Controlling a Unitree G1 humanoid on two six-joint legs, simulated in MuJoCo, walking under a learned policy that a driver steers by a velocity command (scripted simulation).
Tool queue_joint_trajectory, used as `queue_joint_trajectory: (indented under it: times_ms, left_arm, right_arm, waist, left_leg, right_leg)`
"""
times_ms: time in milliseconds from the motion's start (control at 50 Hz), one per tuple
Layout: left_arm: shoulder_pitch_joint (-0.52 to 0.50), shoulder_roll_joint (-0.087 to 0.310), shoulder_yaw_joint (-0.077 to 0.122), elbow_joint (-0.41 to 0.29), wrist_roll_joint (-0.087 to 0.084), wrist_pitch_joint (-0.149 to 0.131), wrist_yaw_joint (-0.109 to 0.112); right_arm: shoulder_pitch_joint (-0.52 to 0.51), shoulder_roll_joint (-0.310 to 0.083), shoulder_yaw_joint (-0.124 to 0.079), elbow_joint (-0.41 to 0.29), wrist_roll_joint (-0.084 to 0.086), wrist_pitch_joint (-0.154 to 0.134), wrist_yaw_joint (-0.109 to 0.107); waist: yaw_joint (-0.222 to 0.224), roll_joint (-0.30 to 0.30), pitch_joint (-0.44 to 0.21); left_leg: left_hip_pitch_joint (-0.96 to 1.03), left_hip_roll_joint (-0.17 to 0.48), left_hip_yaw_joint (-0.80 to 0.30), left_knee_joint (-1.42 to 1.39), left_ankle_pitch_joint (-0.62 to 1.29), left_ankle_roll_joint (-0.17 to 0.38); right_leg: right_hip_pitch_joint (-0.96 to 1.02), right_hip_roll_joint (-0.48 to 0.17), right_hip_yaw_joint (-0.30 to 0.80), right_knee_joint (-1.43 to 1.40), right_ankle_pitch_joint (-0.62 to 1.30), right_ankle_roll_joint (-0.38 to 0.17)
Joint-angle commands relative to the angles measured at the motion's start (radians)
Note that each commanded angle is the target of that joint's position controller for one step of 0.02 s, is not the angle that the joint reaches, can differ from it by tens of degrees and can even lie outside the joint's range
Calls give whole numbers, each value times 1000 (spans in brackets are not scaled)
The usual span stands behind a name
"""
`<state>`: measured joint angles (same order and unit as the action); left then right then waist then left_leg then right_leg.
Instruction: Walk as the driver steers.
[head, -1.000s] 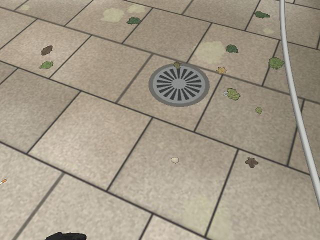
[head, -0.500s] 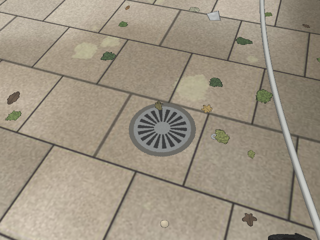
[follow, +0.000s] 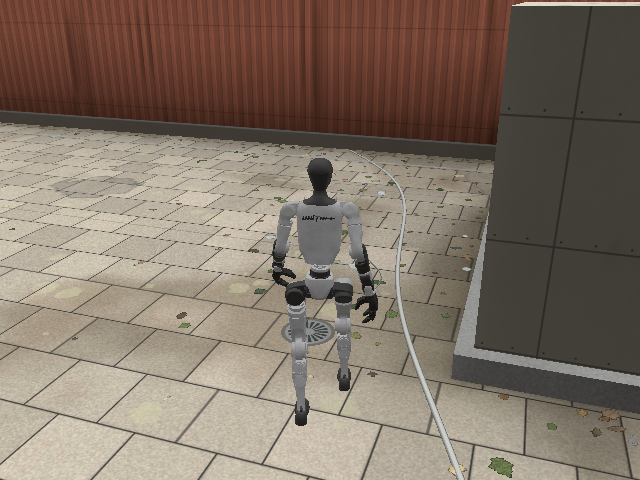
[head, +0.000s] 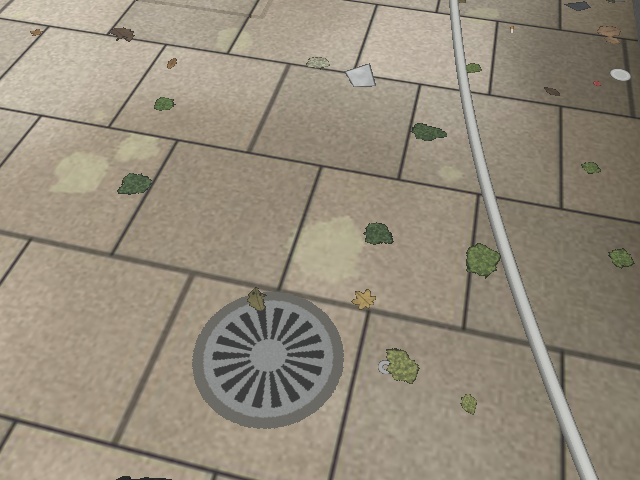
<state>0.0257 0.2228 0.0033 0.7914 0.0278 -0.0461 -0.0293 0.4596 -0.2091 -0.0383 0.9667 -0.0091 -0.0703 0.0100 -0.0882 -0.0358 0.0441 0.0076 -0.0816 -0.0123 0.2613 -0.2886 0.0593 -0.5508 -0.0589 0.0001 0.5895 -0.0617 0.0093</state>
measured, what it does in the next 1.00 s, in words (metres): walks ahead, turning left: right foot, then left foot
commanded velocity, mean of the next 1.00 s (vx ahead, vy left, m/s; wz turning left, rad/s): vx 0.50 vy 0.00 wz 0.34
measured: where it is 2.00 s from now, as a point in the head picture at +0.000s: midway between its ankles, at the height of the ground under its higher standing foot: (208, 341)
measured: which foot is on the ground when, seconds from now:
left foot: down 0.00-0.06, up 0.08-0.58, down 0.60-1.00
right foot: up 0.00-0.04, down 0.06-0.60, up 0.62-1.00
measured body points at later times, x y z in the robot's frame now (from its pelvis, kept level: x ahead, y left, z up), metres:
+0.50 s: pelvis +0.25 +0.00 +0.00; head +0.28 +0.01 +0.45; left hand +0.15 +0.25 -0.14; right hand +0.50 -0.17 -0.11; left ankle +0.36 +0.15 -0.70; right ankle +0.16 -0.12 -0.74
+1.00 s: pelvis +0.49 +0.13 +0.00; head +0.50 +0.15 +0.45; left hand +0.51 +0.40 -0.13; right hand +0.59 -0.12 -0.13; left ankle +0.38 +0.14 -0.74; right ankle +0.69 +0.05 -0.68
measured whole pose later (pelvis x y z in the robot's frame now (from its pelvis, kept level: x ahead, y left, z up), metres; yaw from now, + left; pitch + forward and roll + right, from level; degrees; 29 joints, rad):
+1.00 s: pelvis +0.49 +0.13 +0.00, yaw +20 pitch +0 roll +1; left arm 0.19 0.25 0.05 0.86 0.02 -0.01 -0.04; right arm 0.37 -0.23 -0.04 0.92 -0.02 -0.08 0.00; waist -0.03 -0.04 0.03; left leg 0.09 -0.11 0.11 0.15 -0.25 0.10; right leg -0.67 -0.07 0.01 0.80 0.00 -0.03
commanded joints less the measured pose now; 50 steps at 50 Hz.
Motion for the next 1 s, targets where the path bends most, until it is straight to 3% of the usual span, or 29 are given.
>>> queue_joint_trajectory:
  times_ms: [20,40,60,80,100,120,140,160,180,200,260,360,420,480,540,560,580,600,620,640,660,680,700,740,780,820,900,1000]
  left_arm:
    - [11,111,30,-62,-5,-28,13]
    - [112,129,40,-32,-2,-38,21]
    - [253,177,58,5,16,-54,34]
    - [394,271,80,3,43,-58,51]
    - [375,315,96,6,31,-37,47]
    - [308,210,75,-7,15,-27,42]
    - [241,137,57,-16,6,-29,38]
    - [206,108,50,-16,6,-34,37]
    - [206,96,47,-8,2,-41,40]
    - [210,92,46,2,-2,-49,42]
    - [250,108,55,27,-14,-72,40]
    - [299,112,61,59,-8,-71,37]
    - [324,136,68,73,-8,-69,40]
    - [371,159,75,96,-7,-56,46]
    - [382,195,84,109,-4,-34,53]
    - [382,212,88,111,-3,-23,54]
    - [374,222,89,106,-7,-12,53]
    - [368,205,83,83,-4,-10,51]
    - [404,71,55,5,-10,-17,30]
    - [289,154,70,-23,-3,-29,25]
    - [223,144,66,-39,-16,-38,21]
    - [246,128,57,-22,-21,-48,23]
    - [274,119,57,5,-13,-42,23]
    - [350,107,54,44,10,-3,16]
    - [344,98,55,51,5,18,5]
    - [276,93,56,38,-1,26,-2]
    - [157,92,59,11,-12,24,-5]
    - [33,64,42,-26,-1,16,-17]
  right_arm:
    - [-22,-198,-46,-56,-7,-4,-13]
    - [-43,-202,-48,-61,-3,-3,-12]
    - [-46,-176,-43,-71,4,-6,-8]
    - [-38,-98,-25,-123,28,-10,-6]
    - [40,-82,-25,-140,34,-1,-11]
    - [9,-153,-42,-109,6,18,-17]
    - [-40,-140,-43,-111,0,20,-6]
    - [-63,-116,-40,-115,-2,24,3]
    - [-74,-115,-44,-117,-15,36,11]
    - [-72,-105,-43,-118,-23,49,19]
    - [-139,-91,-42,-152,-23,68,35]
    - [-305,-82,-31,-216,-23,72,53]
    - [-409,-71,-17,-255,-25,68,65]
    - [-472,-83,-15,-287,-30,66,70]
    - [-436,-103,-24,-289,-36,67,60]
    - [-363,-117,-33,-271,-36,63,54]
    - [-229,-137,-48,-231,-40,53,43]
    - [-56,-205,-76,-179,-51,46,26]
    - [-76,-337,-105,-192,-42,48,13]
    - [-29,-334,-105,-212,-14,60,6]
    - [-76,-297,-95,-189,-11,63,-5]
    - [-127,-227,-76,-184,-4,57,-8]
    - [-176,-178,-60,-183,-5,46,-10]
    - [-209,-129,-38,-178,-2,21,-7]
    - [-172,-148,-40,-151,0,-3,-1]
    - [-136,-164,-43,-130,-4,-12,0]
    - [-89,-152,-34,-105,-6,-20,-5]
    - [-53,-131,-18,-71,-8,-28,-23]
  waist:
    - [76,127,-14]
    - [126,106,-57]
    - [180,43,-149]
    - [221,-102,-311]
    - [169,-250,-350]
    - [145,-93,-222]
    - [128,-30,-107]
    - [109,-37,-60]
    - [95,-65,-36]
    - [80,-75,-28]
    - [71,-52,-28]
    - [90,-40,18]
    - [115,-42,39]
    - [132,-38,53]
    - [105,-62,10]
    - [71,-66,-38]
    - [11,-44,-116]
    - [-62,38,-223]
    - [16,290,-297]
    - [-46,149,-351]
    - [-21,92,-204]
    - [25,48,-113]
    - [70,26,-73]
    - [117,55,-80]
    - [124,59,-62]
    - [104,67,-20]
    - [65,80,31]
    - [34,84,67]
  left_leg:
    - [-54,266,-204,61,542,114]
    - [-78,241,-192,167,578,97]
    - [-165,179,-147,365,511,75]
    - [-382,83,-65,673,187,41]
    - [-611,-3,-8,856,-280,36]
    - [-659,74,-54,938,-214,46]
    - [-656,109,-61,922,-123,41]
    - [-629,136,-53,892,-67,31]
    - [-611,152,-45,874,-44,18]
    - [-596,160,-38,873,-21,5]
    - [-647,170,-26,870,59,-16]
    - [-718,178,7,689,223,-36]
    - [-659,168,62,517,288,-18]
    - [-633,148,112,421,222,21]
    - [-522,70,169,371,70,79]
    - [-438,29,179,353,20,104]
    - [-271,-11,175,288,36,133]
    - [-5,67,29,230,-7,179]
    - [309,382,-494,171,-29,315]
    - [326,441,-739,33,12,347]
    - [232,418,-540,26,113,314]
    - [81,376,-422,17,248,272]
    - [-21,325,-320,2,353,226]
    - [-125,277,-201,-39,461,191]
    - [-139,261,-140,-73,512,178]
    - [-122,255,-94,-111,484,150]
    - [-51,248,-8,-142,472,91]
    - [35,263,90,-149,588,64]
  right_leg:
    - [153,47,-9,-71,-82,-20]
    - [292,64,-17,-138,-86,-38]
    - [505,-3,46,-172,-93,-74]
    - [772,-277,340,-208,-248,-137]
    - [829,-421,659,-313,-307,-219]
    - [713,-369,591,-321,-402,-212]
    - [589,-314,441,-350,-358,-189]
    - [510,-268,324,-385,-256,-164]
    - [463,-237,242,-403,-173,-148]
    - [436,-214,178,-416,-106,-139]
    - [446,-211,71,-441,41,-153]
    - [470,-187,-81,-458,122,-156]
    - [486,-191,-148,-453,154,-146]
    - [573,-218,-190,-413,245,-133]
    - [651,-225,-244,-239,634,-113]
    - [662,-225,-255,-106,753,-111]
    - [612,-213,-272,96,728,-98]
    - [419,-187,-278,382,468,-63]
    - [-49,-9,-246,734,-435,2]
    - [-174,54,-20,846,-477,7]
    - [-238,-11,11,822,-353,-9]
    - [-179,-49,7,718,-271,-17]
    - [-101,-74,9,641,-251,-18]
    - [30,-83,7,576,-238,-13]
    - [23,-75,-2,538,-202,-15]
    - [-51,-77,3,485,-121,-20]
    - [-157,-30,46,346,9,-31]
    - [-140,6,-41,132,98,-52]
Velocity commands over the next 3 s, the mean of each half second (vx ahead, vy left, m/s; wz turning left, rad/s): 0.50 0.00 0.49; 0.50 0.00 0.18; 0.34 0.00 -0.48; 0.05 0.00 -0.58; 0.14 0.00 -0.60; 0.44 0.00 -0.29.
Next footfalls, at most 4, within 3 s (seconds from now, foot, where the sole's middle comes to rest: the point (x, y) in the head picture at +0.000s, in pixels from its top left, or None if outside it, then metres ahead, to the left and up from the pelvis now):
0.06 right None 0.20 -0.12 -0.78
0.60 left None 0.41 0.15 -0.78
1.16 right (245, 355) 0.75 0.13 -0.78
1.70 left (169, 309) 0.89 0.31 -0.78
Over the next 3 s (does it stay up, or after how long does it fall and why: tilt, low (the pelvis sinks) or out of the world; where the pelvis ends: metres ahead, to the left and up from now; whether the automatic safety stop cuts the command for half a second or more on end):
stays up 1.00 0.09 0.00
